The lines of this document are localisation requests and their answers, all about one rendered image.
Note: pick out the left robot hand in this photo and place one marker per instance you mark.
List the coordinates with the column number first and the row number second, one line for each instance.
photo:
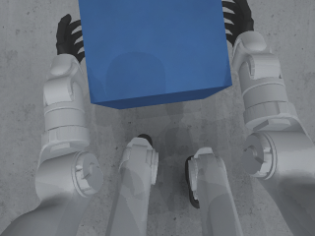
column 66, row 39

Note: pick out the right robot hand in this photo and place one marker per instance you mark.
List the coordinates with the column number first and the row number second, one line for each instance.
column 242, row 19

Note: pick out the left robot thigh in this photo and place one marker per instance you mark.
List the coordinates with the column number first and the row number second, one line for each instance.
column 129, row 211

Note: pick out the robot left upper arm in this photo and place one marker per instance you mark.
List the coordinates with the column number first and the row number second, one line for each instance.
column 65, row 185

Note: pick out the robot right upper arm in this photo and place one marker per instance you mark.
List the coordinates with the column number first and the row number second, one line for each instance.
column 284, row 163

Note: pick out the carton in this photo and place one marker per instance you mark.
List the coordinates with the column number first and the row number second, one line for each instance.
column 150, row 52

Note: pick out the right robot shin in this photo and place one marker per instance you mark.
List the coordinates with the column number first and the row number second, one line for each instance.
column 205, row 150

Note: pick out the robot right forearm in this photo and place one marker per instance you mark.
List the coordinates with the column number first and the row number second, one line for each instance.
column 262, row 86

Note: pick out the robot left forearm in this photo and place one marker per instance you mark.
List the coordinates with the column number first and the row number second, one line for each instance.
column 63, row 109

